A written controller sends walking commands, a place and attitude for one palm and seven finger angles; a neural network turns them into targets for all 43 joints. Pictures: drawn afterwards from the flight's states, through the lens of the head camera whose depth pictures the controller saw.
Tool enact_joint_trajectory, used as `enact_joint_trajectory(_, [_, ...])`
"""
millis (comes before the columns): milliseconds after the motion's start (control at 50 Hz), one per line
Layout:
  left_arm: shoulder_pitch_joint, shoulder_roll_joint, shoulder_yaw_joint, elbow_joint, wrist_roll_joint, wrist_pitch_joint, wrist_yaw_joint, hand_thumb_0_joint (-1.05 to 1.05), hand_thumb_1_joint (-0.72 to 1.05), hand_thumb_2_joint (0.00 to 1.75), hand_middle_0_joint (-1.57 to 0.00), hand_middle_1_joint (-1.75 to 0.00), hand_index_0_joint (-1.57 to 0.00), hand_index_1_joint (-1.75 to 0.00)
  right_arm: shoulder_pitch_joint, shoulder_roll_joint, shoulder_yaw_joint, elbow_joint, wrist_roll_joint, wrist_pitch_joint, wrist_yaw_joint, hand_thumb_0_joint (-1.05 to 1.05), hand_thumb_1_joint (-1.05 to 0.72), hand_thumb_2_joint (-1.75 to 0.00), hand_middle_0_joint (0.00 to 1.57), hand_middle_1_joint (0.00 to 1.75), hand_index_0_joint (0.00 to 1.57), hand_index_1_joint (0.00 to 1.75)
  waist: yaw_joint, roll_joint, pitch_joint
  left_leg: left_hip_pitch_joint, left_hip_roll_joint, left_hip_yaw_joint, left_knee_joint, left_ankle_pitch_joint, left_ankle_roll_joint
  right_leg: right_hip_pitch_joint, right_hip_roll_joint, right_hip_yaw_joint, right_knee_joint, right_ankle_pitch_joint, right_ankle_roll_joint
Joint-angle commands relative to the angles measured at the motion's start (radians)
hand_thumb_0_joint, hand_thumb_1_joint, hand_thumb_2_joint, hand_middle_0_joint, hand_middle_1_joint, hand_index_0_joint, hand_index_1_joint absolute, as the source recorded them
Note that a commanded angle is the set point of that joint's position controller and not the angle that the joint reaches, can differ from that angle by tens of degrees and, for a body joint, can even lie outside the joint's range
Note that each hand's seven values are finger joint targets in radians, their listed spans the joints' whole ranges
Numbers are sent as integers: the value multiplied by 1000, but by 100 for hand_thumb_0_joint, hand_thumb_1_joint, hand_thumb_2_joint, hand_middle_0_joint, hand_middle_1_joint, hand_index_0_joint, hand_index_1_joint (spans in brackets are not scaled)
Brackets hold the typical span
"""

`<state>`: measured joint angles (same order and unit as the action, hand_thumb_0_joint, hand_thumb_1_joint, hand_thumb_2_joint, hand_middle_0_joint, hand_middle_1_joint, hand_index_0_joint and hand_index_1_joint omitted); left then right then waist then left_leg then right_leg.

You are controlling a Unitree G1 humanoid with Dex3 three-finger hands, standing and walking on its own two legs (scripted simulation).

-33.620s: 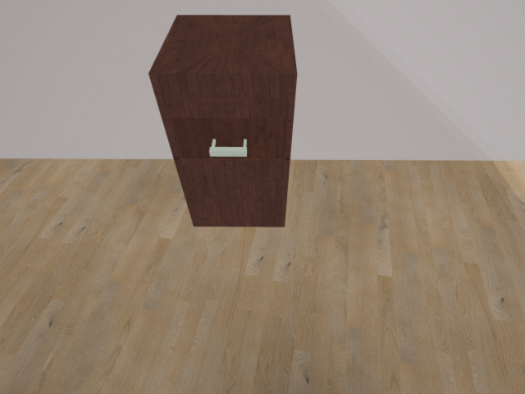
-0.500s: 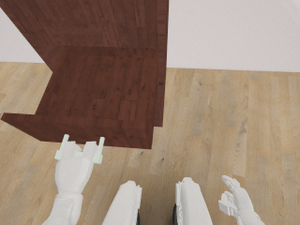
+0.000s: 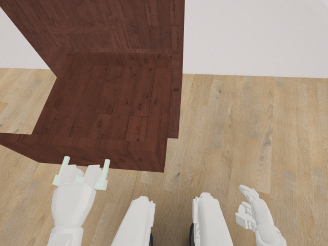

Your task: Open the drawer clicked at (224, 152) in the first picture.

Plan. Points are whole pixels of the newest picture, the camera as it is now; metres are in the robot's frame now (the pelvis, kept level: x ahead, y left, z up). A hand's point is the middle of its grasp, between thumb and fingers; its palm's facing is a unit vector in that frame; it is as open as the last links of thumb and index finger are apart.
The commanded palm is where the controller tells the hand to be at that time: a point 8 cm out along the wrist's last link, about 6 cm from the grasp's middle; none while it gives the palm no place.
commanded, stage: open the thumb to release the handle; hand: left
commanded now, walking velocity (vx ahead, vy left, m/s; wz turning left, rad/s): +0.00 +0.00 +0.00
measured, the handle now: (83, 172) +0.29 +0.23 -0.04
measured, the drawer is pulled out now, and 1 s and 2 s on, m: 0.30 0.30 0.30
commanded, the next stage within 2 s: lift the hand off the handle in 0.54 s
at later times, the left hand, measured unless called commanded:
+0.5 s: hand (86, 196) +0.23 +0.22 -0.06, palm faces -0.06 -0.06 -1.00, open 11.4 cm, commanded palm +0.20 +0.22 -0.02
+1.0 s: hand (86, 194) +0.24 +0.22 -0.06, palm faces -0.02 -0.05 -1.00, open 13.8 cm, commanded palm +0.21 +0.22 -0.01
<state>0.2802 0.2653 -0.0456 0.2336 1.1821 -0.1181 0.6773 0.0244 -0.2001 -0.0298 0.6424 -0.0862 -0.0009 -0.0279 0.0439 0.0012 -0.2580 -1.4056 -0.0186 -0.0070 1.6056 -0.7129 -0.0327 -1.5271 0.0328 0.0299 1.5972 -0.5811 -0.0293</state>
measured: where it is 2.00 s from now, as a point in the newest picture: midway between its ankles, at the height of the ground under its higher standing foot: outside the picture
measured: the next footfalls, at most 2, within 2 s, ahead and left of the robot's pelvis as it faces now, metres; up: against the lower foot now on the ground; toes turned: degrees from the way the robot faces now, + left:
none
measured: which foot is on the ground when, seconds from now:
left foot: down 0.00-1.00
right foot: down 0.00-1.00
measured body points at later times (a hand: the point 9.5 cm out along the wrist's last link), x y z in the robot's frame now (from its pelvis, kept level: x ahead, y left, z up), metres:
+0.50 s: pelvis +0.00 +0.00 +0.01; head +0.12 -0.02 +0.44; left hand +0.23 +0.22 -0.01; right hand +0.20 -0.23 -0.13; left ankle +0.02 +0.14 -0.54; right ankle +0.07 -0.10 -0.54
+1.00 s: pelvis -0.01 +0.00 +0.01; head +0.12 -0.01 +0.44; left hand +0.23 +0.22 -0.01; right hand +0.20 -0.22 -0.13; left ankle +0.02 +0.14 -0.54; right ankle +0.07 -0.10 -0.54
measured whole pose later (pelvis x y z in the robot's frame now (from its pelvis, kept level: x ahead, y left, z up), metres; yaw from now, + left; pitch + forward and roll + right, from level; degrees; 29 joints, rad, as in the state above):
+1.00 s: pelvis -0.01 +0.00 +0.01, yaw +0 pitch +28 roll +2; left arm 0.15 0.28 -0.07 0.35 1.18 -0.08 0.71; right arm 0.03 -0.20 -0.04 0.69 -0.08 -0.01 -0.05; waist 0.04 0.00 -0.24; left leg -1.40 -0.03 -0.03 1.59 -0.68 -0.03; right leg -1.50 0.02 0.01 1.56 -0.55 -0.03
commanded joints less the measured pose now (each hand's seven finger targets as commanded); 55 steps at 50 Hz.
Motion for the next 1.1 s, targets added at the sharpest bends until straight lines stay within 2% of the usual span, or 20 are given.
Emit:
enact_joint_trajectory(0, [215, 126, 65, -120, -23, -13, 36, 0, 90, 90, -40, -135, -40, -135, -45, -93, -31, -133, 5, -41, -6, 0, -90, -90, 20, 30, 20, 30, 41, -65, -327, 118, -36, 1, -190, 246, 51, 427, -6, 68, -250, 222, -23])
enact_joint_trajectory(20, [-82, 136, 27, -133, 6, -5, 52, 0, 90, 90, -40, -135, -40, -135, -44, -110, -37, -98, 1, -35, -11, 0, -90, -90, 20, 30, 20, 30, -41, -76, -287, 100, -23, -4, -159, 210, 60, 339, -12, 55, -260, 163, -14])
enact_joint_trajectory(40, [-93, 137, 53, -116, 12, -8, 63, 0, 83, 87, -40, -134, -40, -134, -27, -108, -44, -94, 1, -42, -17, 0, -90, -90, 20, 30, 20, 30, -23, -74, -289, 92, -26, 3, -160, 187, 58, 341, -13, 45, -263, 109, -13])
enact_joint_trajectory(60, [-86, 148, 65, -102, 16, -7, 70, 0, 76, 84, -39, -134, -39, -134, -32, -109, -42, -92, 0, -47, -21, 0, -90, -90, 20, 30, 20, 30, -18, -63, -271, 85, -26, 0, -160, 186, 57, 328, -10, 43, -261, 95, -19])
enact_joint_trajectory(120, [-56, 138, 66, -60, 11, 6, 76, 0, 55, 75, -38, -131, -38, -131, -20, -111, -47, -85, 0, -52, -24, 0, -90, -90, 20, 30, 20, 30, -4, -72, -330, 115, -28, 4, -167, 216, 58, 356, -10, 33, -253, 137, -18])
enact_joint_trajectory(180, [-54, 135, 53, -85, 0, 28, 76, 0, 34, 66, -36, -129, -36, -129, -13, -114, -52, -85, 3, -50, -23, 0, -90, -90, 20, 30, 20, 30, 8, -41, -391, 157, -30, 5, -185, 263, 54, 398, -12, 22, -245, 197, -19])
enact_joint_trajectory(280, [-37, 120, 16, -80, -15, 65, 56, 0, -1, 51, -33, -125, -33, -125, -16, -114, -47, -90, 13, -39, -26, 0, -90, -90, 20, 30, 20, 30, -3, -65, -372, 170, -27, 4, -207, 264, 54, 424, -12, 19, -268, 205, -16])
enact_joint_trajectory(340, [-51, 118, 7, -67, -12, 65, 50, 0, -22, 42, -32, -123, -32, -123, -9, -114, -45, -87, 15, -41, -31, 0, -90, -90, 20, 30, 20, 30, -13, -77, -337, 166, -24, 2, -217, 241, 55, 409, -9, 18, -282, 174, -15])
enact_joint_trajectory(420, [-54, 117, 5, -44, -8, 52, 49, 0, -50, 30, -30, -120, -30, -120, -19, -113, -42, -85, 12, -45, -32, 0, -90, -90, 20, 30, 20, 30, -7, -59, -310, 151, -24, 6, -217, 213, 55, 392, -11, 24, -290, 124, -19])
enact_joint_trajectory(500, [-63, 127, 22, -29, -4, 37, 54, 0, -50, 30, -30, -120, -30, -120, -19, -114, -43, -83, 9, -47, -31, 0, -90, -90, 20, 30, 20, 30, -1, -46, -286, 150, -25, 5, -218, 209, 55, 370, -8, 23, -290, 104, -25])
enact_joint_trajectory(580, [-63, 120, 17, -36, 1, 35, 62, 0, -50, 30, -30, -120, -30, -120, -21, -115, -44, -85, 6, -47, -26, 0, -90, -90, 20, 30, 20, 30, -3, -35, -308, 162, -26, 4, -216, 224, 55, 369, -9, 20, -283, 123, -24])
enact_joint_trajectory(620, [-57, 151, 47, -97, -4, 34, 67, 0, -50, 30, -30, -120, -30, -120, -23, -119, -49, -99, 6, -43, -25, 0, -90, -90, 20, 30, 20, 30, 15, -15, -341, 185, -27, 5, -228, 232, 54, 393, -7, 25, -286, 122, -26])
enact_joint_trajectory(700, [-53, 128, 29, -77, -4, 47, 67, 0, -50, 30, -30, -120, -30, -120, -17, -116, -48, -94, 7, -40, -28, 0, -90, -90, 20, 30, 20, 30, -4, -39, -331, 195, -24, 0, -229, 252, 54, 391, -6, 12, -285, 158, -22])
enact_joint_trajectory(720, [-80, 125, 18, -87, -5, 47, 66, 0, -50, 30, -30, -120, -30, -120, -18, -119, -47, -93, 6, -40, -28, 0, -90, -90, 20, 30, 20, 30, -14, -42, -323, 186, -23, 0, -229, 235, 55, 386, -10, 10, -291, 137, -19])
enact_joint_trajectory(760, [-104, 147, 42, -80, -6, 42, 70, 0, -50, 30, -30, -120, -30, -120, -19, -118, -48, -83, 6, -44, -34, 0, -90, -90, 20, 30, 20, 30, -12, -45, -320, 172, -24, 0, -222, 226, 56, 382, -8, 14, -290, 124, -20])
enact_joint_trajectory(840, [-168, 138, 26, -52, 3, 36, 73, 0, -50, 30, -30, -120, -30, -120, -16, -117, -49, -70, 7, -51, -36, 0, -90, -90, 20, 30, 20, 30, -25, -43, -300, 164, -23, 4, -219, 187, 57, 351, -12, 11, -302, 68, -16])
enact_joint_trajectory(880, [-169, 153, 46, -29, 4, 35, 77, 0, -50, 30, -30, -120, -30, -120, -17, -119, -48, -68, 6, -50, -39, 0, -90, -90, 20, 30, 20, 30, -16, -45, -306, 160, -24, 4, -218, 197, 57, 356, -10, 14, -295, 76, -18])
enact_joint_trajectory(920, [-184, 141, 30, -38, 3, 37, 77, 0, -50, 30, -30, -120, -30, -120, -15, -118, -50, -71, 7, -53, -37, 0, -90, -90, 20, 30, 20, 30, -18, -36, -323, 171, -25, 5, -220, 198, 57, 363, -12, 11, -298, 77, -17])
enact_joint_trajectory(980, [-149, 160, 47, -88, -6, 50, 78, 0, -50, 30, -30, -120, -30, -120, -16, -119, -51, -87, 9, -48, -35, 0, -90, -90, 20, 30, 20, 30, 5, 5, -379, 216, -27, 9, -239, 242, 53, 414, -10, 16, -300, 130, -19])
enact_joint_trajectory(1080, [-112, 165, 45, -109, -34, 89, 61, 0, -50, 30, -30, -120, -30, -120, -11, -117, -47, -94, 19, -36, -36, 0, -90, -90, 20, 30, 20, 30, -2, -17, -371, 237, -23, 9, -275, 257, 52, 470, -8, 15, -332, 154, -15])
